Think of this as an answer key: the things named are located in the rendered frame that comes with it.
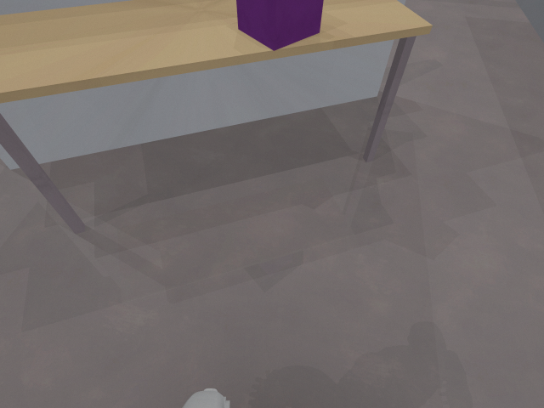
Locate left robot thigh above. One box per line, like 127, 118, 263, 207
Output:
182, 391, 230, 408

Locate table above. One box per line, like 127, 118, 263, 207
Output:
0, 0, 433, 234

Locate carton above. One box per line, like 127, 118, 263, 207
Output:
236, 0, 324, 51

